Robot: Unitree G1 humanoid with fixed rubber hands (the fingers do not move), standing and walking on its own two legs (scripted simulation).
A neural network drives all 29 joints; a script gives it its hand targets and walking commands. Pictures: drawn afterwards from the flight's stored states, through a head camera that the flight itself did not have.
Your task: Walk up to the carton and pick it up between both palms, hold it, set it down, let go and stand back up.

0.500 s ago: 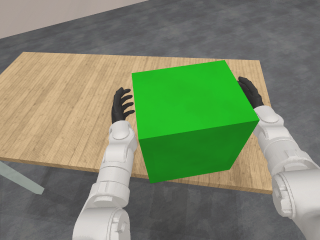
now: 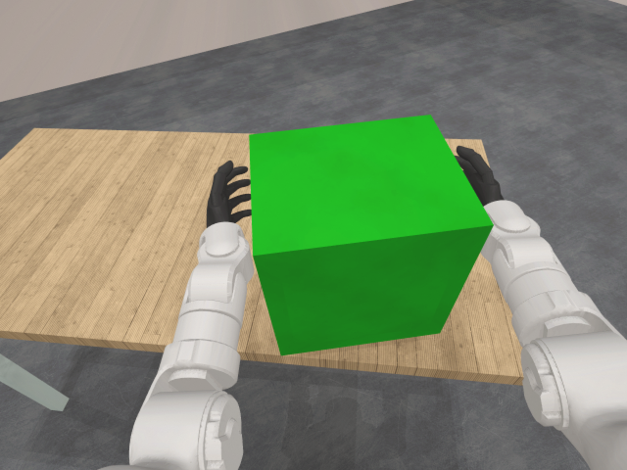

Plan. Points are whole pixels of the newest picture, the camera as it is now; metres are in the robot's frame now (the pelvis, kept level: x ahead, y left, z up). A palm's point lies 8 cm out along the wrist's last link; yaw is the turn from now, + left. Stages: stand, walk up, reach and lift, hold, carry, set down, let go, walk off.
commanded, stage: reach and lift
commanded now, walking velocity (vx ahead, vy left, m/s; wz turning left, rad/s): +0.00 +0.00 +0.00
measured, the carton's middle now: (351, 241) +0.41 +0.02 +0.05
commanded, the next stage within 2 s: hold in 1.98 s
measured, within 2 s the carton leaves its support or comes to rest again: neither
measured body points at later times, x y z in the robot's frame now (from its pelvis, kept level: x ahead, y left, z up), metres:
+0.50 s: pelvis +0.00 +0.00 +0.00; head -0.05 +0.01 +0.45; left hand +0.39 +0.19 +0.16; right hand +0.42 -0.15 +0.17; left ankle +0.03 +0.15 -0.74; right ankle +0.02 -0.12 -0.74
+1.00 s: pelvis +0.00 +0.01 +0.00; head -0.06 +0.02 +0.45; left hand +0.40 +0.19 +0.21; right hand +0.41 -0.15 +0.21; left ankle +0.03 +0.15 -0.74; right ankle +0.02 -0.12 -0.74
